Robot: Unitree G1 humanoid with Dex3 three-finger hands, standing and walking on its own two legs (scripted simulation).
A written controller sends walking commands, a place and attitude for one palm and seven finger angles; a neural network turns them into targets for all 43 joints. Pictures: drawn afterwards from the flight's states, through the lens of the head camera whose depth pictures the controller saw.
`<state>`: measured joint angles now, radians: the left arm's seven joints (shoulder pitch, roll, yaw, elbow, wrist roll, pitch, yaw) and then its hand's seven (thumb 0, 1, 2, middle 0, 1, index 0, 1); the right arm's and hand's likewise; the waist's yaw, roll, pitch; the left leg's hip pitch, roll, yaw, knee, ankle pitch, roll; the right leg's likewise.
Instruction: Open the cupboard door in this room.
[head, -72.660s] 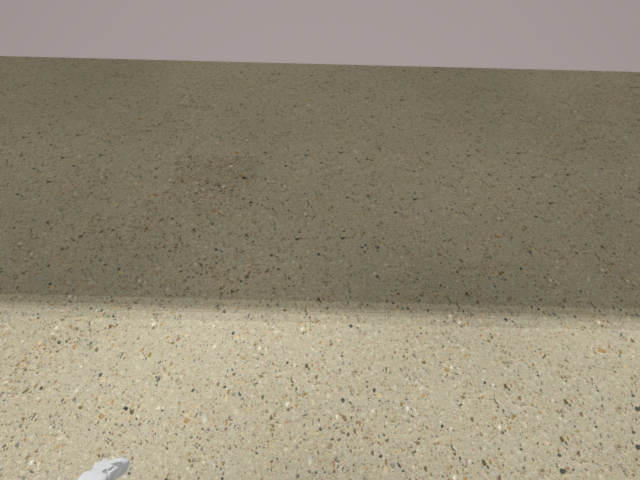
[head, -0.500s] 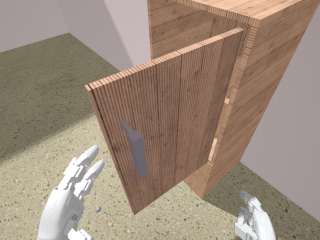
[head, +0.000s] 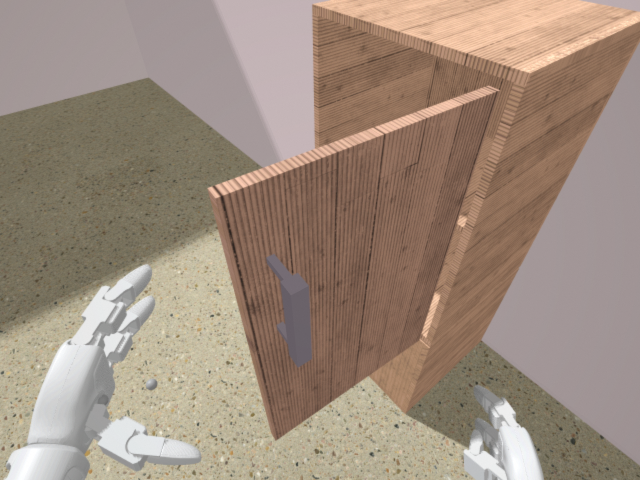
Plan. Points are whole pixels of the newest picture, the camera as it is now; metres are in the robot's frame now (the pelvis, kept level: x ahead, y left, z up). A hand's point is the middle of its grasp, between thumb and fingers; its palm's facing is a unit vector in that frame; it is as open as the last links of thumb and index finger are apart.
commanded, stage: draw the hand back to the body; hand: left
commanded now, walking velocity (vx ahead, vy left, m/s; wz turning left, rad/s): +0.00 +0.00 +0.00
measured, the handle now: (288, 312) +0.28 +0.07 +0.10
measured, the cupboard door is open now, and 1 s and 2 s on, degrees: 85 85 85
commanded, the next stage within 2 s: step back with the hand held close in 0.98 s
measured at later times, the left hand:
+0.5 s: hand (96, 322) +0.21 +0.24 +0.17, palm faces +0.36 -0.84 -0.40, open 10.2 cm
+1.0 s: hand (95, 310) +0.22 +0.24 +0.18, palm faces +0.40 -0.82 -0.40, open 7.4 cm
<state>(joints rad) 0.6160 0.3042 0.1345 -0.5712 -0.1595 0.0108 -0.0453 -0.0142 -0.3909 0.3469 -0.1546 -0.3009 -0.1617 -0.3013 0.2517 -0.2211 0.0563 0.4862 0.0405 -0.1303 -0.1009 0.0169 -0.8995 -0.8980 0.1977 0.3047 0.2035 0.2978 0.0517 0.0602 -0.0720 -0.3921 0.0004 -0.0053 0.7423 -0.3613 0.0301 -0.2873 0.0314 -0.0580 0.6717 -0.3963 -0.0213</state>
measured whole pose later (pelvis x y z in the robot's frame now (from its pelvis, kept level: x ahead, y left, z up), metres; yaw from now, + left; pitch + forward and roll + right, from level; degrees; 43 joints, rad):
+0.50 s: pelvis +0.02 +0.01 +0.02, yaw -1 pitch -2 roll +0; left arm 0.55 0.34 0.27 -0.49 -0.07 -0.03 0.11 0.00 0.42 0.70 -0.19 -0.30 -0.20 -0.30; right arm 0.19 -0.22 0.04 0.58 0.01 -0.06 -0.08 0.02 -0.90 -0.90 0.20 0.30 0.20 0.30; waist 0.07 0.05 0.00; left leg -0.16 -0.02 0.03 0.47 -0.27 0.04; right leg -0.08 0.01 -0.02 0.43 -0.31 -0.01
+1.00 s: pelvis +0.02 -0.01 +0.02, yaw -2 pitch -3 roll +0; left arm 0.50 0.35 0.32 -0.44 -0.08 -0.04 0.10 0.01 0.89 0.90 -0.21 -0.30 -0.21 -0.30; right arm 0.19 -0.23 0.02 0.61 0.01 -0.04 -0.08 0.02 -0.90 -0.90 0.20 0.30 0.20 0.30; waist 0.07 0.06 0.01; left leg -0.13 -0.01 0.03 0.44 -0.25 0.02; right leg -0.05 0.03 -0.02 0.39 -0.29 -0.03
